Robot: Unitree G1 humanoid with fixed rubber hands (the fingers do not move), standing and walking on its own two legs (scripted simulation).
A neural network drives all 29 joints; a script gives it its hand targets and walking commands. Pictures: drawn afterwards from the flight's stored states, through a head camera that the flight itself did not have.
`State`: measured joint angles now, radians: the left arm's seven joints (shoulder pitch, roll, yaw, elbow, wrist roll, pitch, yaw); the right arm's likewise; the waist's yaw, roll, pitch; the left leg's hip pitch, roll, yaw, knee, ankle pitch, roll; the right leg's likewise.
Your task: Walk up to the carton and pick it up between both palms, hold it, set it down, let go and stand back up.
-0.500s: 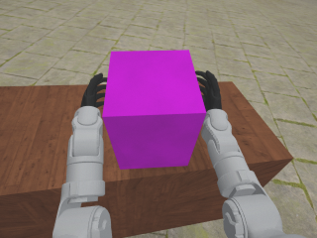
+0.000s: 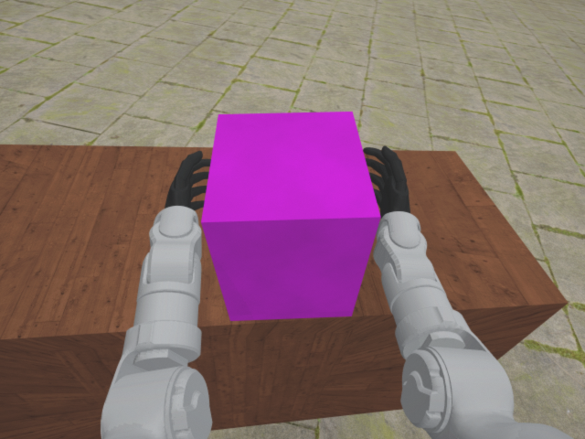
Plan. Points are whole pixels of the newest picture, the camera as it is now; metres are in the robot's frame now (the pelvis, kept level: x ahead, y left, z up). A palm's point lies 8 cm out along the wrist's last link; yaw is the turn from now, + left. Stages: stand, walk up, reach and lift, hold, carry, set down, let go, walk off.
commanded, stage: set down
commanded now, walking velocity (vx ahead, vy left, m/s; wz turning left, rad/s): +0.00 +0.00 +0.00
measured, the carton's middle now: (288, 220) +0.41 +0.03 +0.08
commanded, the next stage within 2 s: none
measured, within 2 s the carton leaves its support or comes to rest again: rests again in 1.54 s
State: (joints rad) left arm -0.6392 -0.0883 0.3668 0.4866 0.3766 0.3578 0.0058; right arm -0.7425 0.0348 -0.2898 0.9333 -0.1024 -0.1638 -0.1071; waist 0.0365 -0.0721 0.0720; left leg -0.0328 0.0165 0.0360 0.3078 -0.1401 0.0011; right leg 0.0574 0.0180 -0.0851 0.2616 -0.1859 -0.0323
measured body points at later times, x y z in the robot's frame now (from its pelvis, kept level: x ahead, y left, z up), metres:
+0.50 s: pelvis +0.01 +0.00 +0.00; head +0.01 +0.02 +0.45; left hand +0.40 +0.18 +0.09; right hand +0.43 -0.12 +0.12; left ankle +0.03 +0.12 -0.75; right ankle -0.01 -0.09 -0.75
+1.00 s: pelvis +0.02 +0.00 +0.00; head +0.03 +0.02 +0.45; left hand +0.41 +0.17 +0.07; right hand +0.44 -0.12 +0.10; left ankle +0.03 +0.12 -0.75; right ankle -0.01 -0.09 -0.75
